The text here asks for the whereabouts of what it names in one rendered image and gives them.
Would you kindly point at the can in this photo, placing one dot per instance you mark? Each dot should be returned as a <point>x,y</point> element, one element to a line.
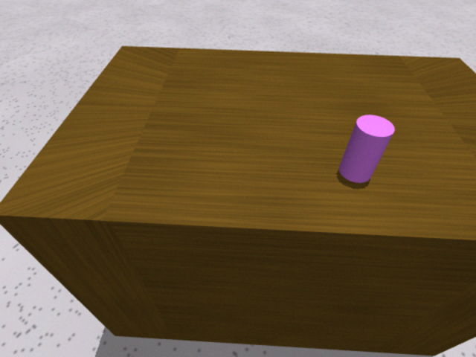
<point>369,139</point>

